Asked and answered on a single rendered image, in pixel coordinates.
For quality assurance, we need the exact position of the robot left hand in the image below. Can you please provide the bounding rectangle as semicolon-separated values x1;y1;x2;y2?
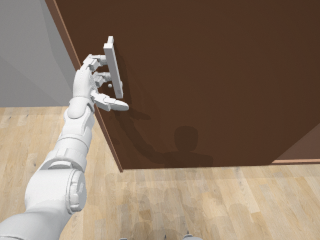
73;54;129;112

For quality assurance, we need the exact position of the left robot upper arm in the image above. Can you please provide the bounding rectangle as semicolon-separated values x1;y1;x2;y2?
0;168;87;240

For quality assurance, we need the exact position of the handle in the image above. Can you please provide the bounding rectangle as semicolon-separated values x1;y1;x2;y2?
103;36;123;99

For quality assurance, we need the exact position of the robot left forearm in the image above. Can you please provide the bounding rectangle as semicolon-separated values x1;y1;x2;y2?
24;97;95;209

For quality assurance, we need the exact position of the wardrobe door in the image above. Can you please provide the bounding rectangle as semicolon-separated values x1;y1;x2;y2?
276;123;320;160
55;0;320;170

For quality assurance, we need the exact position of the right robot shin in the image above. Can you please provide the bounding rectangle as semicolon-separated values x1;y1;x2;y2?
183;234;193;239

